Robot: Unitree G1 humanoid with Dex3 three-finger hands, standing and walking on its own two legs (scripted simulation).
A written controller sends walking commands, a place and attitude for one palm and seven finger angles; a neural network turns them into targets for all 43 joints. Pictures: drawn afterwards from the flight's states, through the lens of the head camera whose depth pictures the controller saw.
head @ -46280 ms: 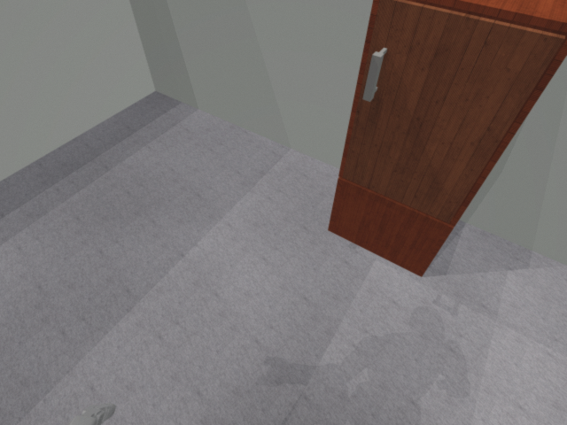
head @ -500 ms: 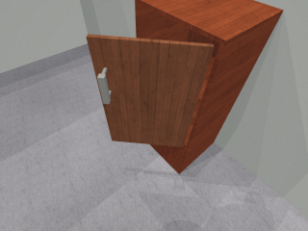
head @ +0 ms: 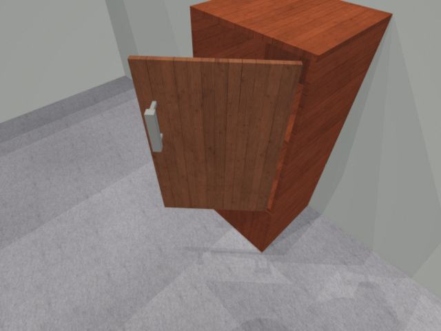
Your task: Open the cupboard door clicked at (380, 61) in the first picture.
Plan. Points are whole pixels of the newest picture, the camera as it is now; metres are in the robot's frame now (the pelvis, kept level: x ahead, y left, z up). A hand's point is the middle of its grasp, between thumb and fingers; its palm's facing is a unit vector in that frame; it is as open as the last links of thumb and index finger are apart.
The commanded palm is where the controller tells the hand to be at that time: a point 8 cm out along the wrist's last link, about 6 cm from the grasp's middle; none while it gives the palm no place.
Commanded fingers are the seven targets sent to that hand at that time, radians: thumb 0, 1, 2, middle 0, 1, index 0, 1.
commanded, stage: look again from close up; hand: left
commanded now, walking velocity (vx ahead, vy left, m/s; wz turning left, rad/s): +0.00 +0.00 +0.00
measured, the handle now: (155, 126) +0.59 +0.20 +0.03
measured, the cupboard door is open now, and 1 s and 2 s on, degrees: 44 44 44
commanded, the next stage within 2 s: shuffle to correct the standing spot in 0.16 s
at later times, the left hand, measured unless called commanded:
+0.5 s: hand out of the picture -0.05 +0.18 -0.17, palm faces +0.03 -0.98 -0.18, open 7.4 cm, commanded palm none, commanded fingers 0.00 0.90 0.90 -0.20 -0.30 -0.20 -0.30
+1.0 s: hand out of the picture +0.13 +0.18 -0.17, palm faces +0.00 -0.97 -0.26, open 7.3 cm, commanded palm none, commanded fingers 0.00 0.90 0.90 -0.20 -0.30 -0.20 -0.30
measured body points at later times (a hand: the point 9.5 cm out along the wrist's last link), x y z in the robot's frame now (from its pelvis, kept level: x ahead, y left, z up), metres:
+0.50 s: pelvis +0.00 +0.00 +0.00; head +0.01 +0.01 +0.45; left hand -0.05 +0.23 -0.16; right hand +0.01 -0.23 -0.15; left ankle +0.04 +0.10 -0.73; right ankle -0.07 -0.12 -0.73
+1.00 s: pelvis +0.05 -0.02 +0.00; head +0.10 -0.02 +0.45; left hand +0.13 +0.23 -0.15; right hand +0.07 -0.24 -0.16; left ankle +0.03 +0.10 -0.71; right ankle +0.08 -0.12 -0.73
